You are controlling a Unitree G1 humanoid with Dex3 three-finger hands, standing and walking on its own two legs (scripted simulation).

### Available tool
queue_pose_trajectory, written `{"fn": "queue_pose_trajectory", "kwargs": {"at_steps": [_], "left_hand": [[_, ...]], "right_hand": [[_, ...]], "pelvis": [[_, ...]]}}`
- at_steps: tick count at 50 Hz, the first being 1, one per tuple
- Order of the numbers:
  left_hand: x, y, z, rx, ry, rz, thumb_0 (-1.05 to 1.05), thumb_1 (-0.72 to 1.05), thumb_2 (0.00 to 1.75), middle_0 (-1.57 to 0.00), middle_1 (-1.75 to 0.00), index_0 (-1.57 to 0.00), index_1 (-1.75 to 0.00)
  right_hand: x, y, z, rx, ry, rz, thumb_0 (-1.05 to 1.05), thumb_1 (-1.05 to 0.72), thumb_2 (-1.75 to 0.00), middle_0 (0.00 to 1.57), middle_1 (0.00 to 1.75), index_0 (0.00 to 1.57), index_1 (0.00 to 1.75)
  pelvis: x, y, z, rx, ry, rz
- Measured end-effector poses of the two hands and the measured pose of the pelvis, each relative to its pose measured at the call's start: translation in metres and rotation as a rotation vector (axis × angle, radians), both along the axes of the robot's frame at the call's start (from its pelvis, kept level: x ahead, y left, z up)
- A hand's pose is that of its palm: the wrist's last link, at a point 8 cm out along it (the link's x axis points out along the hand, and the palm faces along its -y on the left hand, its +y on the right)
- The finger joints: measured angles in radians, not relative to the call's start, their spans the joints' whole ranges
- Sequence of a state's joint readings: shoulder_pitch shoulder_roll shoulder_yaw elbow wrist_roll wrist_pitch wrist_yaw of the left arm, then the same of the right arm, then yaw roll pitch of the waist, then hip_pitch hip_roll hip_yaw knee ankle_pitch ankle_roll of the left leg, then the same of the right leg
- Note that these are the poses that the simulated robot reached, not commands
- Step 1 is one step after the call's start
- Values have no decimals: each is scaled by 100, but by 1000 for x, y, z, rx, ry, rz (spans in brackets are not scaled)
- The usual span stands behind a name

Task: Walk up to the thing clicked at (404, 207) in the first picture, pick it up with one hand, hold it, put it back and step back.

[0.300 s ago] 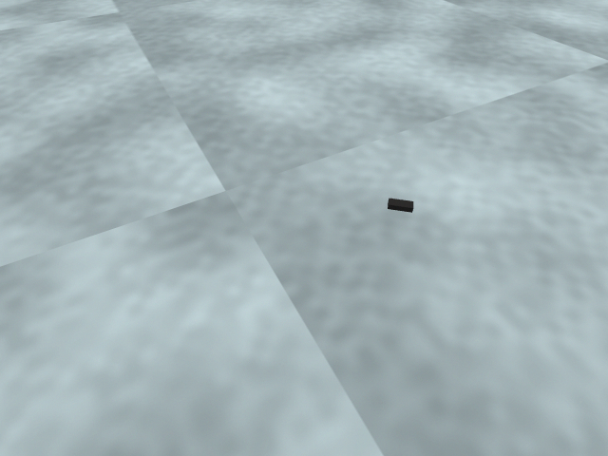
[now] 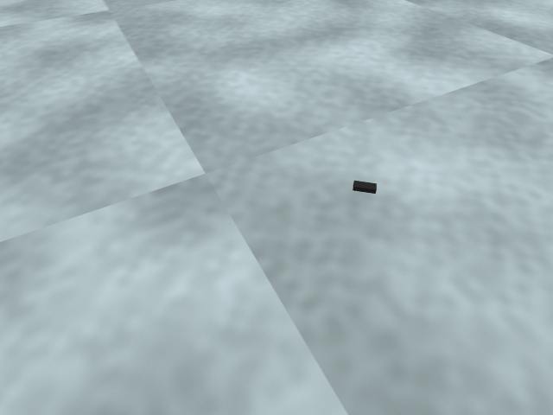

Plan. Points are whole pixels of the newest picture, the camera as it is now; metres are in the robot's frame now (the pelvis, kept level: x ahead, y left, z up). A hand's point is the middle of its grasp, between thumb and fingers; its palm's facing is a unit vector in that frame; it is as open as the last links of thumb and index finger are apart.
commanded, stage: stand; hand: left
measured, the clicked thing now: (364, 187) +1.35 -0.47 -0.77
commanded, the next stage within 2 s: walk up in 0.82 s
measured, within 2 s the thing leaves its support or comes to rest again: neither
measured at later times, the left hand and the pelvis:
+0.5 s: hand out of the picture +0.08 +0.25 -0.16, palm faces -0.03 -0.94 -0.34, open 7.4 cm; pelvis +0.01 +0.00 +0.00, yaw +0 degrees
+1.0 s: hand out of the picture +0.12 +0.25 -0.15, palm faces -0.11 -0.93 -0.35, open 7.4 cm; pelvis +0.03 -0.03 -0.01, yaw -5 degrees
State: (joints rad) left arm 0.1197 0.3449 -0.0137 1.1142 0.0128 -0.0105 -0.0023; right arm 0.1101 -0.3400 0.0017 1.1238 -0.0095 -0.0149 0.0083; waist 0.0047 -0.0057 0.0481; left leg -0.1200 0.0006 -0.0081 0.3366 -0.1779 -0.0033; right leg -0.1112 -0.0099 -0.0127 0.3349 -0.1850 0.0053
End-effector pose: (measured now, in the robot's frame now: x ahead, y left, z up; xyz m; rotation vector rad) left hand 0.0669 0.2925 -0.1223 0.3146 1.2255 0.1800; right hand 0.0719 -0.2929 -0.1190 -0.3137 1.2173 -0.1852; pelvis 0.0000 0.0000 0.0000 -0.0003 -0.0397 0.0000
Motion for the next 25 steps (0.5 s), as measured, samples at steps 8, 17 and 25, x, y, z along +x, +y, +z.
{"fn": "queue_pose_trajectory", "kwargs": {"at_steps": [8,17,25], "left_hand": [[1,0,1,2,5,1,1,90,90,-21,-30,-20,-30],[4,0,1,4,6,5,1,90,90,-21,-30,-20,-30],[6,-1,1,6,11,4,1,90,90,-21,-30,-20,-30]], "right_hand": [[0,-1,-1,0,8,-1,1,-90,-90,21,30,20,30],[3,-1,-1,0,11,-2,1,-90,-90,21,30,20,30],[6,-2,-1,1,12,-2,1,-90,-90,21,30,20,30]], "pelvis": [[2,0,0,1,3,0],[5,-1,0,2,4,1],[8,-2,1,2,7,1]]}}
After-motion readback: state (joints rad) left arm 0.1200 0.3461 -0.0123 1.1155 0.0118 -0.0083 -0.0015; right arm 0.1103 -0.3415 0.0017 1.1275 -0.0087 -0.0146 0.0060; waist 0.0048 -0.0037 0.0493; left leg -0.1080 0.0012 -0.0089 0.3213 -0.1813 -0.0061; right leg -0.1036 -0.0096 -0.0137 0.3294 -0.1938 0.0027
